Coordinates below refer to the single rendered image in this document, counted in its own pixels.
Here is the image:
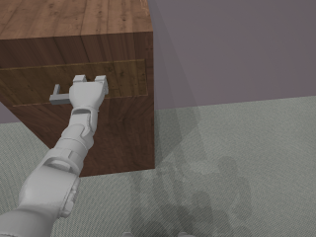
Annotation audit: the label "robot left hand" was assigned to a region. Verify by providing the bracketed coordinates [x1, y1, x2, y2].
[69, 74, 109, 112]

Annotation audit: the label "cabinet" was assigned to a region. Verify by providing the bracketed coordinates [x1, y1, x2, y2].
[0, 0, 155, 178]

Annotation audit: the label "robot left forearm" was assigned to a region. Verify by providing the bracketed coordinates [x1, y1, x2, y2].
[18, 106, 98, 206]

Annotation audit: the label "left robot upper arm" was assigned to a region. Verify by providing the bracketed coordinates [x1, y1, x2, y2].
[0, 165, 81, 237]

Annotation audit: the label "drawer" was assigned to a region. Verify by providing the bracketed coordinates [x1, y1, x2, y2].
[0, 58, 147, 106]

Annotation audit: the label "handle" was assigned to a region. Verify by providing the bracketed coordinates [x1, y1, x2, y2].
[49, 84, 71, 105]

